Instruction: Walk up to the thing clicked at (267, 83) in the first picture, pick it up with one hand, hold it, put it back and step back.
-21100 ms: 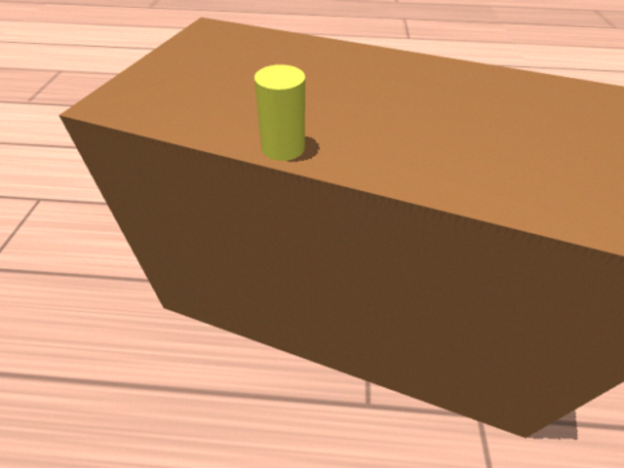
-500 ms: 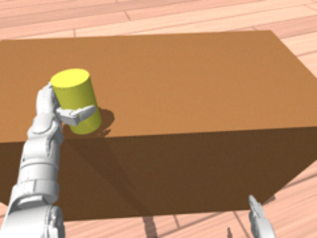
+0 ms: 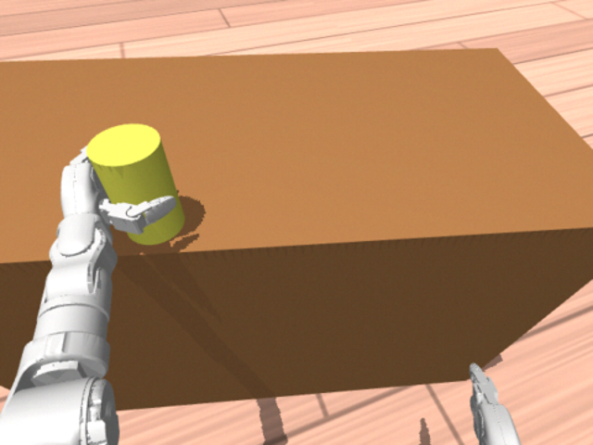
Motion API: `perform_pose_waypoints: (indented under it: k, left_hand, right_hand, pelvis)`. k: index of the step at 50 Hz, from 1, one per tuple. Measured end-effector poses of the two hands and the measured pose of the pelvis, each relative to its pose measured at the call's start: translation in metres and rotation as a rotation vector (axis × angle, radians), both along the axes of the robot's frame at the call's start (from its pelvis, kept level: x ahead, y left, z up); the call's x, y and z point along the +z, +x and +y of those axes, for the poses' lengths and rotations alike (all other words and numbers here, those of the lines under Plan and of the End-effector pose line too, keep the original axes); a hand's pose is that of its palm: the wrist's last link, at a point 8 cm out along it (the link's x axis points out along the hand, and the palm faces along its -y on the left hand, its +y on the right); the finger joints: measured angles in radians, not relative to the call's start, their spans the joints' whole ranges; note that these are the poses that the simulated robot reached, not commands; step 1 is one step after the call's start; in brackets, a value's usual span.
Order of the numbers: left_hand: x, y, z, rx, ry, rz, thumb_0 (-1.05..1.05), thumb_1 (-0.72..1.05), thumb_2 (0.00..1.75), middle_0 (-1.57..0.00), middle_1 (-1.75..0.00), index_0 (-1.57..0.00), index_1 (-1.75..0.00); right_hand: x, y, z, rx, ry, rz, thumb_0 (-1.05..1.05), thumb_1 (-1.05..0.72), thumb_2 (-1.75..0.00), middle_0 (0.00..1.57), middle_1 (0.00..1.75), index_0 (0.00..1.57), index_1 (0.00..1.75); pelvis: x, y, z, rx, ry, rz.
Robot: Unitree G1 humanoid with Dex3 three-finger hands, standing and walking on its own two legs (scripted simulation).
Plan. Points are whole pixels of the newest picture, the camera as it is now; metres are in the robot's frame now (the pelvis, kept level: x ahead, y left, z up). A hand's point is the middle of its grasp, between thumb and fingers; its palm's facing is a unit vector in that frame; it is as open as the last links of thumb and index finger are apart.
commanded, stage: loosen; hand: left
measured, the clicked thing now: (141, 187) +0.43 +0.20 +0.12
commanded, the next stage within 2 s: open in 0.14 s
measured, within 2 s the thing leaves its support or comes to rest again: rests again in 0.22 s
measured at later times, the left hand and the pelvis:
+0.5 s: hand (131, 173) +0.44 +0.21 +0.14, palm faces +0.23 -0.97 +0.01, open 13.0 cm; pelvis +0.01 +0.00 +0.00, yaw +0 degrees
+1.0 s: hand (3, 86) +0.45 +0.31 +0.26, palm faces +0.32 -0.95 -0.02, open 16.4 cm; pelvis +0.01 -0.01 +0.00, yaw +1 degrees
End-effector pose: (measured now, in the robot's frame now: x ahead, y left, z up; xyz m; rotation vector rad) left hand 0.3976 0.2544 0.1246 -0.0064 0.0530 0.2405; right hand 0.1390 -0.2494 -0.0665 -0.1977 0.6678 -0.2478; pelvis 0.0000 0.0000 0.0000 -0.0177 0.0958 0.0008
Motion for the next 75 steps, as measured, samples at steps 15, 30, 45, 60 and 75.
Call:
perform_pose_waypoints:
  k: [15, 30, 45, 60, 75]
  left_hand:
    - [0.020, 0.007, 0.005, 0.012, 0.012, -0.064, -0.01, -0.54, 0.63, -0.77, -0.81, -0.78, -0.79]
    - [0.018, 0.006, 0.003, 0.010, 0.014, -0.049, -0.01, -0.49, 0.42, -0.55, -0.53, -0.55, -0.53]
    - [0.115, 0.013, 0.080, 0.131, 0.059, -0.148, -0.02, -0.51, 0.26, -0.24, -0.27, -0.25, -0.27]
    - [0.140, 0.016, 0.131, 0.170, 0.220, -0.026, -0.02, -0.59, 0.11, -0.12, -0.12, -0.13, -0.12]
    - [0.116, -0.087, 0.089, 0.144, 0.508, -0.226, -0.02, -0.60, 0.03, -0.09, -0.04, -0.08, -0.06]
  right_hand:
    - [0.001, 0.009, 0.001, -0.012, 0.008, 0.008, 0.00, 0.49, -0.05, 0.06, 0.05, 0.06, 0.05]
    - [0.005, 0.008, -0.004, -0.002, 0.006, 0.009, -0.01, 0.51, -0.05, 0.06, 0.05, 0.06, 0.05]
    - [0.008, 0.011, -0.012, -0.017, -0.003, 0.003, -0.01, 0.53, -0.05, 0.06, 0.05, 0.06, 0.05]
    - [0.016, 0.013, -0.002, 0.032, 0.018, -0.015, -0.01, 0.52, -0.06, 0.06, 0.06, 0.06, 0.06]
    - [-0.007, 0.036, 0.013, 0.080, 0.102, 0.070, -0.01, 0.49, -0.07, 0.06, 0.06, 0.06, 0.06]
  pelvis:
    - [-0.001, 0.007, 0.000, 0.003, -0.002, 0.005]
    - [0.000, 0.005, -0.002, 0.001, 0.004, 0.004]
    - [0.002, 0.005, -0.008, 0.014, -0.002, -0.001]
    - [0.009, 0.016, 0.002, -0.005, 0.001, 0.033]
    - [0.011, 0.032, 0.006, 0.003, -0.004, -0.022]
